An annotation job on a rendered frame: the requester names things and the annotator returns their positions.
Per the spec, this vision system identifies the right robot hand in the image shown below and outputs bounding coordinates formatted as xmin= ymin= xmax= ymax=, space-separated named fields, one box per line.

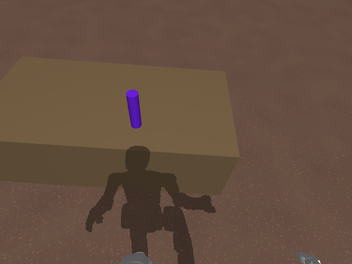
xmin=295 ymin=252 xmax=321 ymax=264

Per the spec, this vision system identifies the can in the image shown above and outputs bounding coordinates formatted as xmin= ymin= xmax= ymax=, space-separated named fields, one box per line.
xmin=126 ymin=90 xmax=141 ymax=129

